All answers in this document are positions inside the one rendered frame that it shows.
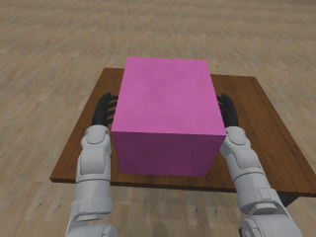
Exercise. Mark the left robot hand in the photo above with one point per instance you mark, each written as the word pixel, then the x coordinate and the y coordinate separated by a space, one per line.
pixel 101 113

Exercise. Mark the right robot hand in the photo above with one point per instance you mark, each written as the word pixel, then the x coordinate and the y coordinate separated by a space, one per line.
pixel 228 111

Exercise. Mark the table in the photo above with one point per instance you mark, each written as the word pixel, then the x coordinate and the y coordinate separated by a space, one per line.
pixel 287 170

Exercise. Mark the left robot upper arm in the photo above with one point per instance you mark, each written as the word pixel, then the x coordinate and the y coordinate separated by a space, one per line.
pixel 94 230

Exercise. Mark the robot right forearm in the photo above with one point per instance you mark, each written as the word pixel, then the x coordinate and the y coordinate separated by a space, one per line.
pixel 255 195

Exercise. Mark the carton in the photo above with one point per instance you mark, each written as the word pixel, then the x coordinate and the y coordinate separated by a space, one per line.
pixel 167 120

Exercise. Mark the robot left forearm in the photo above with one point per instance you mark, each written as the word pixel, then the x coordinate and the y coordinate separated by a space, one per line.
pixel 93 179

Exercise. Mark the right robot upper arm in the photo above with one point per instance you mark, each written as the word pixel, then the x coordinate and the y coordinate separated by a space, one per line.
pixel 269 225

